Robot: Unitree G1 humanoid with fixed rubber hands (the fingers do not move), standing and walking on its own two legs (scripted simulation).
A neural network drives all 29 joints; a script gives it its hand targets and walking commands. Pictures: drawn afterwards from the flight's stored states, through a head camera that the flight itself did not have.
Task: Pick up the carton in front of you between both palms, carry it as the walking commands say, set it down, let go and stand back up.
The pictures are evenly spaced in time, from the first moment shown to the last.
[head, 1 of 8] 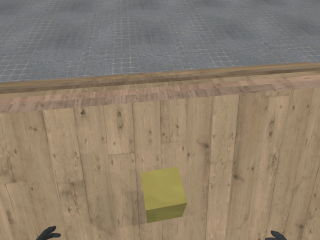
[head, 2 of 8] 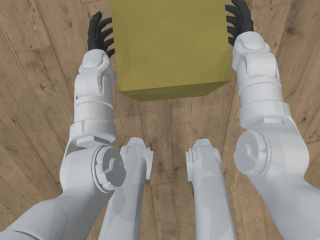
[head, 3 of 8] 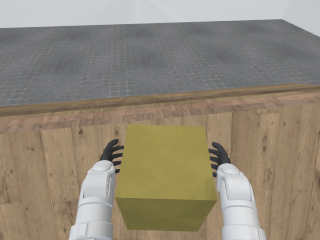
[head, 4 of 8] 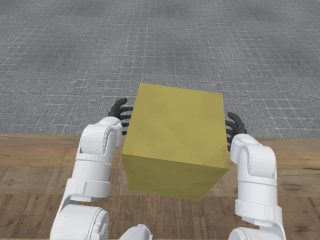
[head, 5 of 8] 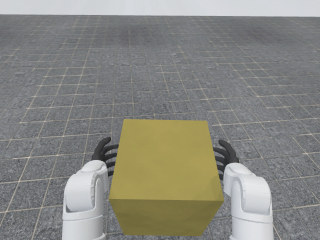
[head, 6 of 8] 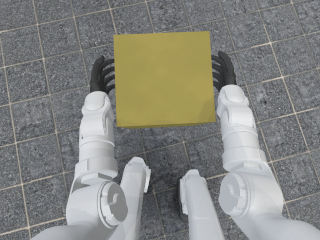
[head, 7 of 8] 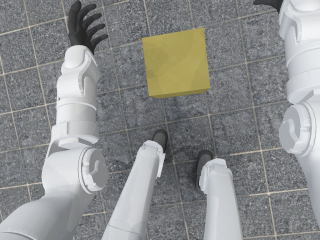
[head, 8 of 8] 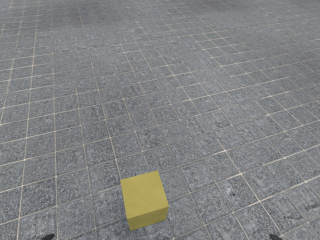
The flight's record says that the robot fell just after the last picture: no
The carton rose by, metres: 0.68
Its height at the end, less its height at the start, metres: -1.38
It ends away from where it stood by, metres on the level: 4.36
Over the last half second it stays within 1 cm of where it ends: yes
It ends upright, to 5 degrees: yes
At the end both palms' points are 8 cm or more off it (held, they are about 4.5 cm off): yes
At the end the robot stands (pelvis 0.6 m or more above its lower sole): yes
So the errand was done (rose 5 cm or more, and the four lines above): yes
